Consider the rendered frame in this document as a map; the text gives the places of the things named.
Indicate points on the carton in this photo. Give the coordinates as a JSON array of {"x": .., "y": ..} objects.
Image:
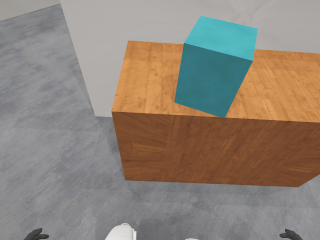
[{"x": 215, "y": 59}]

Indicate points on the pedestal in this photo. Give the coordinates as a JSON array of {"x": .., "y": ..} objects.
[{"x": 270, "y": 135}]

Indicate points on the left robot thigh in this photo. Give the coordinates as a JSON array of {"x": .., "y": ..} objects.
[{"x": 122, "y": 232}]

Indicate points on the robot right hand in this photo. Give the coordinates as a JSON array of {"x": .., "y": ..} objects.
[{"x": 290, "y": 234}]

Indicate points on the robot left hand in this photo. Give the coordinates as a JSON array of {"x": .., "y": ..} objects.
[{"x": 35, "y": 235}]

